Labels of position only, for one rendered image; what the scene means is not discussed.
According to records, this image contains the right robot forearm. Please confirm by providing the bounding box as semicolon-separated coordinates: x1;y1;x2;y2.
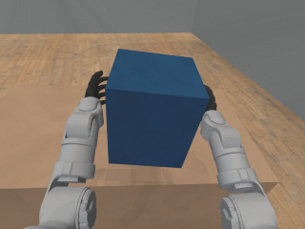
199;110;278;227

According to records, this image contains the right robot upper arm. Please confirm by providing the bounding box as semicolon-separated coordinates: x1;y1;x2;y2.
220;192;286;229

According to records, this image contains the left robot upper arm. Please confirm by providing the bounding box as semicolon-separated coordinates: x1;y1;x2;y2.
23;186;96;229

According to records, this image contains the right robot hand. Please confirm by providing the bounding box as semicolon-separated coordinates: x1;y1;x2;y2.
204;84;217;114

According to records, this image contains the pedestal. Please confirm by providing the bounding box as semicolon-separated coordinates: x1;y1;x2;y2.
0;84;279;229

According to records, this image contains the carton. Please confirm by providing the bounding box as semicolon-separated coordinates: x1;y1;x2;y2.
105;49;210;168

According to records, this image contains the left robot hand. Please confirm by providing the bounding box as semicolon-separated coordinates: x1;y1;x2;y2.
85;71;109;105

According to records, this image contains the left robot forearm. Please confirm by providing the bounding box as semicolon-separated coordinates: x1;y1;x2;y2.
39;96;104;223

